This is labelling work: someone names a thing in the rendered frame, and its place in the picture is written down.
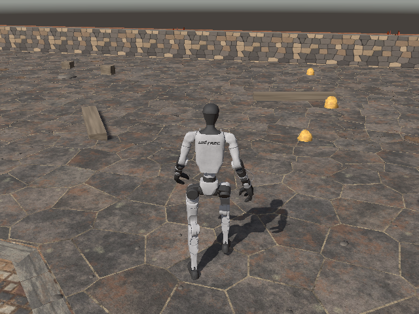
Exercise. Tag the robot right hand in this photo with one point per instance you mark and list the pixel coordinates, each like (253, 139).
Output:
(249, 193)

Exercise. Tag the left robot upper arm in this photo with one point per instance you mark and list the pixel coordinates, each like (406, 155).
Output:
(186, 146)

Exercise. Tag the robot right forearm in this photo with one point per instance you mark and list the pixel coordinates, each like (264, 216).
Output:
(243, 176)

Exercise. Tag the robot left hand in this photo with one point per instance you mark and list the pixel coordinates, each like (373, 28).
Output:
(176, 178)

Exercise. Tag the right robot foot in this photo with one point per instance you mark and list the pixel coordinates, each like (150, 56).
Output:
(225, 247)

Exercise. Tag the right robot shin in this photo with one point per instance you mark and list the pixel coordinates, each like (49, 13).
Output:
(225, 225)

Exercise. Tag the robot left forearm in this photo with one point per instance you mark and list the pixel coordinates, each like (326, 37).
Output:
(178, 168)

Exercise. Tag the right robot upper arm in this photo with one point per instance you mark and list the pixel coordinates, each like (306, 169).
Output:
(234, 150)

